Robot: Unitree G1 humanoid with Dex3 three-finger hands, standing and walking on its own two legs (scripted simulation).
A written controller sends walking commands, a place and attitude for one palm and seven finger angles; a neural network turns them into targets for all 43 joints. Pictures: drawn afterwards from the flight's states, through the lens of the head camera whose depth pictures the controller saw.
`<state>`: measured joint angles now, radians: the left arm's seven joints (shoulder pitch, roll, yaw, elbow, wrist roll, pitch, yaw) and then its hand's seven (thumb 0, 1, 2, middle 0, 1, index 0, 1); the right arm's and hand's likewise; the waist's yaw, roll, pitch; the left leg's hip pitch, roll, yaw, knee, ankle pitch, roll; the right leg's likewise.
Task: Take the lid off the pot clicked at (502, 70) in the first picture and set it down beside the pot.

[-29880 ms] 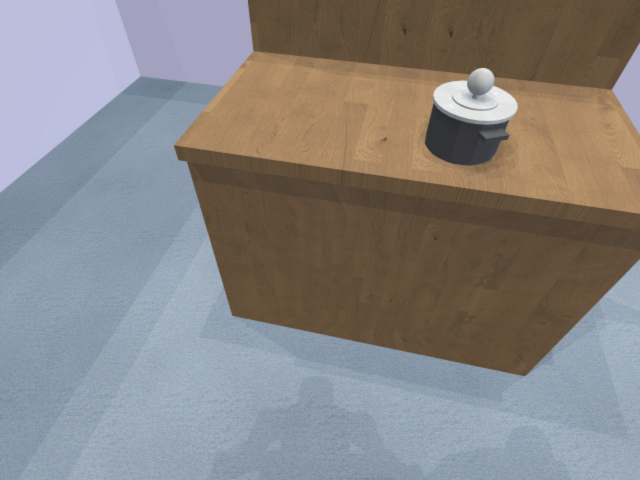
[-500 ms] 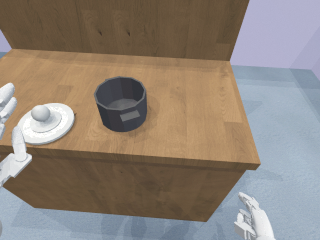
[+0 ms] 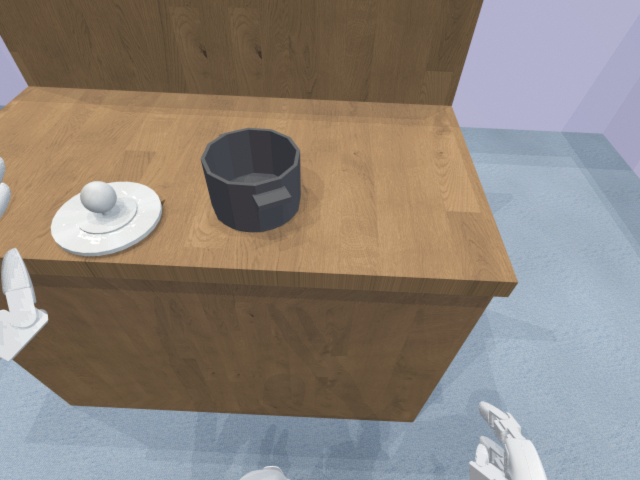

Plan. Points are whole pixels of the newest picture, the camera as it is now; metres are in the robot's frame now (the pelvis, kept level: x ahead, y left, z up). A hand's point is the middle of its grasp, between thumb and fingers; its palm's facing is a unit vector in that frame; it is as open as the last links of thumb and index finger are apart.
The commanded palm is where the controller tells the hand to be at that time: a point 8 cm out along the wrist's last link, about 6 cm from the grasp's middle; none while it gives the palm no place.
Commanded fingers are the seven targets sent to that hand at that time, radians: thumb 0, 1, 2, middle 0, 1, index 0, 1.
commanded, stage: step back with the hand held close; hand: left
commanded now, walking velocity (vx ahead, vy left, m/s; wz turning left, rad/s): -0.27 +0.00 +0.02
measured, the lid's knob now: (98, 197) +0.50 +0.38 +0.06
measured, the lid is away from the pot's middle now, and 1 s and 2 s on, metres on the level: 0.24 0.24 0.24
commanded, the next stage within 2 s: stop stepping back and stand still in 0.54 s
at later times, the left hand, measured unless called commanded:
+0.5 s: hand out of the picture +0.13 +0.26 +0.21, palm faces +0.34 -0.86 -0.38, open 7.4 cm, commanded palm +0.04 +0.31 +0.23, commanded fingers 0.00 0.90 0.90 -0.20 -0.30 -0.20 -0.30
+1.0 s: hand out of the picture -0.03 +0.25 +0.23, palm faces +0.38 -0.86 -0.34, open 7.4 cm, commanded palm -0.07 +0.30 +0.23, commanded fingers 0.00 0.90 0.90 -0.20 -0.30 -0.20 -0.30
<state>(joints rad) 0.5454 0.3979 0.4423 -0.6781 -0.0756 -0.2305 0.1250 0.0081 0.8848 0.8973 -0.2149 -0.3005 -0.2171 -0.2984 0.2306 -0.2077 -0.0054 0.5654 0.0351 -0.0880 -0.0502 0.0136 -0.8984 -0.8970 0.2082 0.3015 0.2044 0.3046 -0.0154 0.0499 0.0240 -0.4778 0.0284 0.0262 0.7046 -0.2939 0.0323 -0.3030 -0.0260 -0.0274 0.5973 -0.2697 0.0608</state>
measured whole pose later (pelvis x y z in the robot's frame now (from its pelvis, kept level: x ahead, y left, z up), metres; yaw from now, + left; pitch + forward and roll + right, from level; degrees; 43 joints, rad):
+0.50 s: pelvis -0.10 +0.03 +0.00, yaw -2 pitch +1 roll -1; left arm 0.46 0.44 0.46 -0.66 -0.08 -0.26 0.14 0.01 0.88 0.90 -0.21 -0.30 -0.22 -0.30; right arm 0.14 -0.17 -0.02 0.58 0.02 -0.10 -0.04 0.01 -0.90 -0.90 0.21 0.30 0.20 0.30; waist -0.03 -0.08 0.06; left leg -0.34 -0.01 0.05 0.65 -0.33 0.04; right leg -0.45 -0.02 0.04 0.79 -0.44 0.03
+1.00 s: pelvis -0.22 +0.03 +0.00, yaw -4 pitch +1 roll -2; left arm 0.53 0.38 0.40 -0.64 -0.06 -0.22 0.14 0.01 0.88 0.90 -0.22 -0.30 -0.22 -0.30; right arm 0.29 -0.26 -0.03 0.60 0.03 -0.08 -0.07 0.01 -0.90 -0.90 0.21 0.30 0.20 0.30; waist -0.01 0.01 -0.11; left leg -0.32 0.03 -0.04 0.67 -0.46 0.04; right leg -0.38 -0.02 -0.07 0.64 -0.35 0.00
